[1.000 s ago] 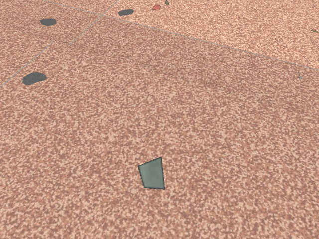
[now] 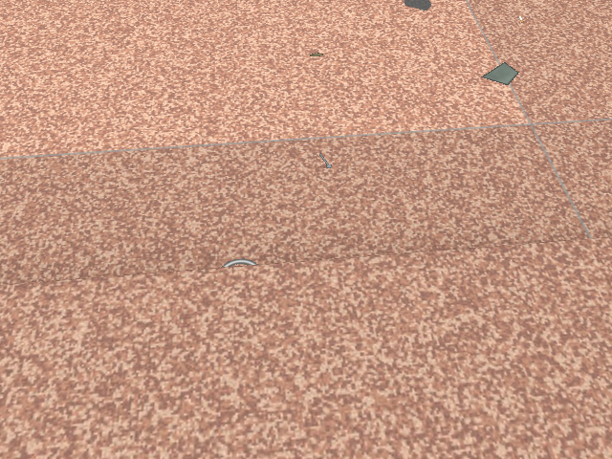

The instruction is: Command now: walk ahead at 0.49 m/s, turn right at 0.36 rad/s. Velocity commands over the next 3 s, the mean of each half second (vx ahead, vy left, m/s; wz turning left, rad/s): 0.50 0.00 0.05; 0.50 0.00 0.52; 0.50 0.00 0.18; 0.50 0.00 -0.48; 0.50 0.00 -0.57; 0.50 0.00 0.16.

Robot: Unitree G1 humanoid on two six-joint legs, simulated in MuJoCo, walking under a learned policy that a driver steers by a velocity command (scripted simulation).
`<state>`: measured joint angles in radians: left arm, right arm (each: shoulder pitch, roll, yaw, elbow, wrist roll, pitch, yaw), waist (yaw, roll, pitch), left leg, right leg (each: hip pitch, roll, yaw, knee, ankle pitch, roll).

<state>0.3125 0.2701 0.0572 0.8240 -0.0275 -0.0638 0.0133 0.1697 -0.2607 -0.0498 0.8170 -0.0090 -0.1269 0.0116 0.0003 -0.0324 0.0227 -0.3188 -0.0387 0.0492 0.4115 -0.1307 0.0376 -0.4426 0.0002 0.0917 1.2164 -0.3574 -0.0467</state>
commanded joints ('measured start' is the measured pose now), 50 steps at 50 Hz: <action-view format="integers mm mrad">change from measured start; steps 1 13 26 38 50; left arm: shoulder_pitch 43 -320 -35 163 -88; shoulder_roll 19 52 -32 58 52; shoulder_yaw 6 -12 -41 -37 -34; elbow -65 -207 -63 120 -21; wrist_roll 0 5 105 120 124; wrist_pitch -4 -41 -63 -69 -69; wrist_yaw -5 -40 9 -28 -33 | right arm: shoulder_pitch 53 209 116 -168 252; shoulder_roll -75 -185 3 -9 -60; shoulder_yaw -17 -32 39 35 -24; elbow -8 70 33 -68 114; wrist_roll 0 43 -52 -48 -18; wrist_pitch -13 29 12 58 -9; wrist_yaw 9 1 67 88 17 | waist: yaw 9 -63 -12 31 -90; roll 99 112 -50 -27 98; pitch -42 28 -47 67 -36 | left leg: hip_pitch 156 205 -425 -388 295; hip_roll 268 274 147 101 226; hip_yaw -288 -181 -152 -47 -504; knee -259 -219 733 227 -132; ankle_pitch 25 82 -8 209 -9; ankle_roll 192 151 48 61 302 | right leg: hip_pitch -167 -88 372 545 -257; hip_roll -103 -61 -298 -308 -108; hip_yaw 28 -76 41 -284 21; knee -38 -649 -1095 -1069 38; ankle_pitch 51 309 271 629 -66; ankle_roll -3 22 -181 -153 -11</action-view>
